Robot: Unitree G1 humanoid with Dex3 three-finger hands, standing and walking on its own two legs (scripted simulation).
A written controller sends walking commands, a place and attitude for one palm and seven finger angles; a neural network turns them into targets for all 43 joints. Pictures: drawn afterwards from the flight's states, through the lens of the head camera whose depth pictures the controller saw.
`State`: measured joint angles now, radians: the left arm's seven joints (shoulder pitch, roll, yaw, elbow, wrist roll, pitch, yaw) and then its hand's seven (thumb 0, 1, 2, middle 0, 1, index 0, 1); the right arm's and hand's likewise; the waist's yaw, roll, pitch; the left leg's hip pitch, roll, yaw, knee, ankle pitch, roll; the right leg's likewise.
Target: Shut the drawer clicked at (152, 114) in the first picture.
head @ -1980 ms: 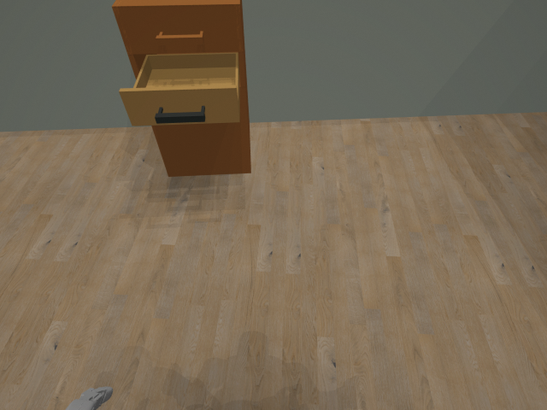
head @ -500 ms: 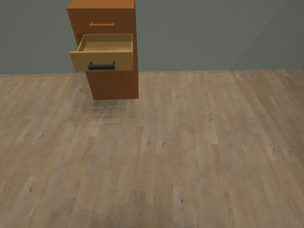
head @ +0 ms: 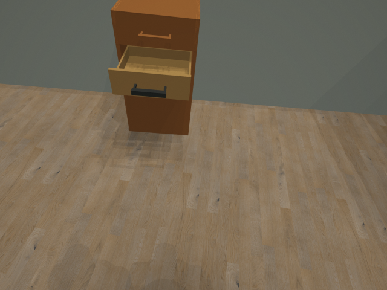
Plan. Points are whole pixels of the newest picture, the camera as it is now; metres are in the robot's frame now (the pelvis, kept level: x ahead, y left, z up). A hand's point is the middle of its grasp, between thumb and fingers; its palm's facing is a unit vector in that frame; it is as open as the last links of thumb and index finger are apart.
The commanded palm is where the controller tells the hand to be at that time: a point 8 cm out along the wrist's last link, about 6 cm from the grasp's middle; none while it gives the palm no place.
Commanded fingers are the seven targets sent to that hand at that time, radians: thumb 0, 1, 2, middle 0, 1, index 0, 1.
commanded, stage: walk to a spot facing it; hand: left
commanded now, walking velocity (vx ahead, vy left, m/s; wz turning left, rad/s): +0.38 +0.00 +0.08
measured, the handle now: (149, 90) +1.00 +0.23 -0.19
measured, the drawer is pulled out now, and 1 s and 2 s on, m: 0.26 0.26 0.26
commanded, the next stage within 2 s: take the last steps up to it in 0.54 s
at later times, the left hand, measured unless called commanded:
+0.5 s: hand (144, 222) +0.33 +0.14 -0.17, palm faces +0.09 -0.98 -0.17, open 7.3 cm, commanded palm none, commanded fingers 0.00 0.90 0.90 -0.20 -0.30 -0.20 -0.30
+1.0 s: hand (133, 237) +0.29 +0.16 -0.18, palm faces +0.25 -0.96 -0.12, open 7.4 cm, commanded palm none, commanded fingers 0.00 0.90 0.90 -0.20 -0.30 -0.20 -0.30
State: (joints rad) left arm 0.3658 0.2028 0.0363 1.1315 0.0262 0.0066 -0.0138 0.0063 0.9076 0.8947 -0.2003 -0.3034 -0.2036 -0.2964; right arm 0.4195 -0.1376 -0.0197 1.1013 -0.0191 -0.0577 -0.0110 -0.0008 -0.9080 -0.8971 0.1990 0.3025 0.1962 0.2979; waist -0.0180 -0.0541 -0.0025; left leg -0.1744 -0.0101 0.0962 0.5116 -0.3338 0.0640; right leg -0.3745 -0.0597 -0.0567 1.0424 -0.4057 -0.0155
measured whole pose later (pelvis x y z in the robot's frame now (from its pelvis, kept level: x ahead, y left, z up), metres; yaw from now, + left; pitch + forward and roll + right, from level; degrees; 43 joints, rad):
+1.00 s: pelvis +0.40 +0.02 -0.01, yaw +7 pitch -3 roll -1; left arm 0.42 0.14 0.05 1.16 0.02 -0.02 0.00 0.01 0.91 0.89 -0.20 -0.30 -0.20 -0.30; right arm 0.14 -0.12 -0.05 0.99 -0.01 -0.08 -0.02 -0.02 -0.93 -0.90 0.20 0.30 0.20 0.30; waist 0.06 -0.04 0.09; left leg -0.28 0.05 0.18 0.57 -0.24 0.05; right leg -0.35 -0.08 -0.08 1.14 -0.44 -0.02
